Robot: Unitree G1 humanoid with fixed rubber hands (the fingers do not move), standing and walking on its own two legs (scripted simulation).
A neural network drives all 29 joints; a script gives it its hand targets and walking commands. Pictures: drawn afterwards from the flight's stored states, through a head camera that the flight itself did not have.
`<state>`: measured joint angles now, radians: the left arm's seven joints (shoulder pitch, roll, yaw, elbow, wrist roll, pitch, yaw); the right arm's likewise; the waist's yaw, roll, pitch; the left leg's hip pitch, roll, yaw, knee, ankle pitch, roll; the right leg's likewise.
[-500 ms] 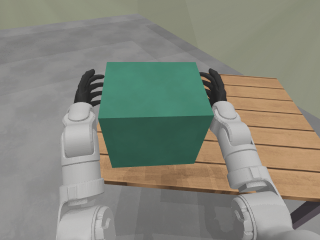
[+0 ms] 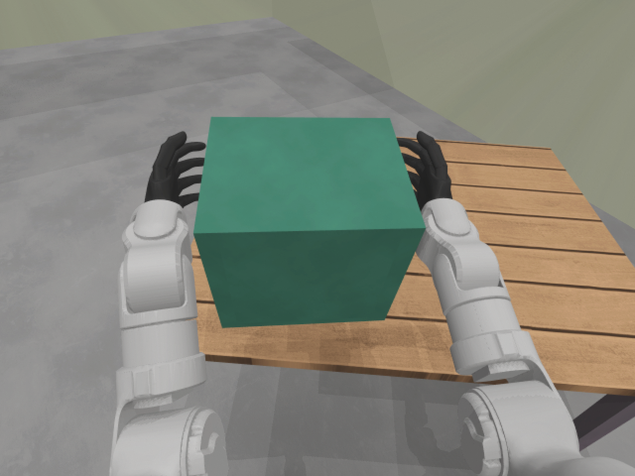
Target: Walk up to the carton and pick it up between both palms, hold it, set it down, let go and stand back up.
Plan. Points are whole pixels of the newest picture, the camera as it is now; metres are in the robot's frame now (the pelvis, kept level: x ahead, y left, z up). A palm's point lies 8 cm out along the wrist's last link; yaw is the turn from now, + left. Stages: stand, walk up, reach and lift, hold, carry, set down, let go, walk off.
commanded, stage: hold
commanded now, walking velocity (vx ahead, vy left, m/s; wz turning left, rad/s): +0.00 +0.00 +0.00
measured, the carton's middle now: (303, 225) +0.37 +0.00 +0.14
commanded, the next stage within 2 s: none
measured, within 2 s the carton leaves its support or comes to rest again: neither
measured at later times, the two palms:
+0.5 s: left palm (161, 208) +0.35 +0.16 +0.19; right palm (427, 200) +0.36 -0.15 +0.19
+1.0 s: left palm (160, 206) +0.35 +0.16 +0.20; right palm (428, 198) +0.36 -0.16 +0.19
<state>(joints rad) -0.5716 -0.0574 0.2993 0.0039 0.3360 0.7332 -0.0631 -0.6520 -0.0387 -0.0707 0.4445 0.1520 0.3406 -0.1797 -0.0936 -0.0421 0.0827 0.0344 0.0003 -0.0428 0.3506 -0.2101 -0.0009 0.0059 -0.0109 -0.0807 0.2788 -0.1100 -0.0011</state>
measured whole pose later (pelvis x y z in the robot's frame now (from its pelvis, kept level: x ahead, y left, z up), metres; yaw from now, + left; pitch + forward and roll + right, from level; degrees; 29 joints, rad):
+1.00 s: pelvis +0.00 +0.00 +0.00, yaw +0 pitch -10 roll -1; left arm -0.56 -0.06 0.29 0.00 0.33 0.74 -0.05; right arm -0.65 -0.04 -0.07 0.46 0.15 0.32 -0.17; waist -0.08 -0.04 0.08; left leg 0.03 0.00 -0.03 0.35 -0.21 0.00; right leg 0.01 -0.01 -0.08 0.28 -0.11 0.00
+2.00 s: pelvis +0.00 +0.00 +0.00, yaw +0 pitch -10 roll -1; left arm -0.57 -0.06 0.28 0.00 0.35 0.74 -0.06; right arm -0.65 -0.05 -0.07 0.46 0.15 0.32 -0.17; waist -0.08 -0.04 0.08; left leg 0.04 0.00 -0.02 0.34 -0.21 0.00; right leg 0.01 -0.01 -0.08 0.28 -0.12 0.00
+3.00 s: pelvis -0.01 -0.01 +0.00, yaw +1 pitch -10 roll +0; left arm -0.59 -0.05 0.31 0.05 0.35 0.73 -0.07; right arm -0.67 -0.02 -0.09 0.50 0.12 0.32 -0.16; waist -0.08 -0.06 0.08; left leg 0.04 0.00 -0.02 0.33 -0.19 0.00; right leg 0.01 -0.01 -0.08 0.29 -0.11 -0.01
